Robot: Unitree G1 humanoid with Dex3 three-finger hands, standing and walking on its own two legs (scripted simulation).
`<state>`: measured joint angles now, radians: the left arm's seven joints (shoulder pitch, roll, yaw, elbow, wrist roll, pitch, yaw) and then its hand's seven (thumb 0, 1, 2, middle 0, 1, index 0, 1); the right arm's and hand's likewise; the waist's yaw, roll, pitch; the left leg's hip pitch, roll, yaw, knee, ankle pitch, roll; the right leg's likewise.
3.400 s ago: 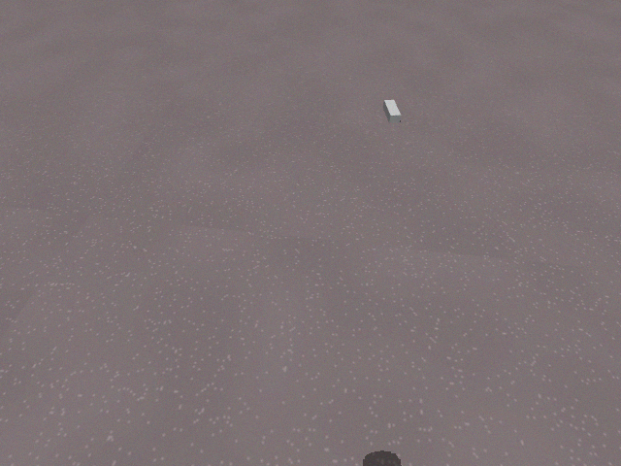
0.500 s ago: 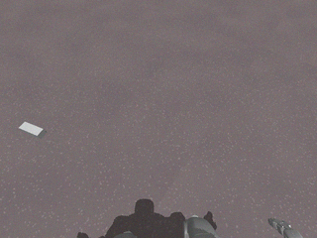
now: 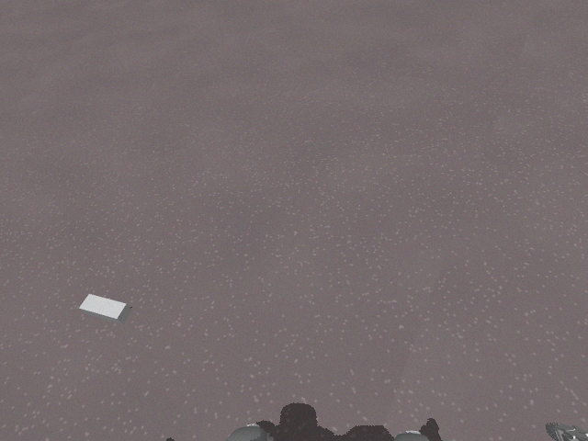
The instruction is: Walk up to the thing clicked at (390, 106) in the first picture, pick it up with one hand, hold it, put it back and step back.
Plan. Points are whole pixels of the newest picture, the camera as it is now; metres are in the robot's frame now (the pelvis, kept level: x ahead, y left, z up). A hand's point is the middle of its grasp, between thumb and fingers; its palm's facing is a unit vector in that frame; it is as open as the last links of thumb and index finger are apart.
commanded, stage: walk up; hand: left
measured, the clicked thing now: (106, 309) +0.67 +0.82 -0.70
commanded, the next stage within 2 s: none
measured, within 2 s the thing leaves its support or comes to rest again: neither
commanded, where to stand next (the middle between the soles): +0.19 +0.60 m, yaw -15 degrees
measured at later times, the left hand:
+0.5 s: hand (0, 423) +0.17 +0.48 -0.09, palm faces -0.10 -0.80 -0.59, open 7.3 cm
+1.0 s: hand out of the picture +0.18 +0.70 -0.11, palm faces -0.19 -0.79 -0.58, open 7.4 cm
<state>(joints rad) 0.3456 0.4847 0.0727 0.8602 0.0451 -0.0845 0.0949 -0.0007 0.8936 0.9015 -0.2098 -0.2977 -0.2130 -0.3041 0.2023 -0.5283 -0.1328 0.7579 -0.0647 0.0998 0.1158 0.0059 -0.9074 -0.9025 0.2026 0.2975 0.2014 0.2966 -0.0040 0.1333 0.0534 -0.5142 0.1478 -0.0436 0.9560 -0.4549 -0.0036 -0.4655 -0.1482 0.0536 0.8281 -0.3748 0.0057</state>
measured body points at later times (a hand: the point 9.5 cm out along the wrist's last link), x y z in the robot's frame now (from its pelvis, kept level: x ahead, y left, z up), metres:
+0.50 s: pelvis +0.06 +0.19 +0.01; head +0.09 +0.14 +0.46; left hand +0.18 +0.52 -0.05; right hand +0.09 -0.14 -0.12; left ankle +0.07 +0.34 -0.61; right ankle +0.12 +0.05 -0.69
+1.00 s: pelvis +0.08 +0.40 +0.00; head +0.13 +0.36 +0.45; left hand +0.19 +0.74 -0.08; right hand +0.09 +0.08 -0.13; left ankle +0.11 +0.49 -0.67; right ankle +0.13 +0.30 -0.69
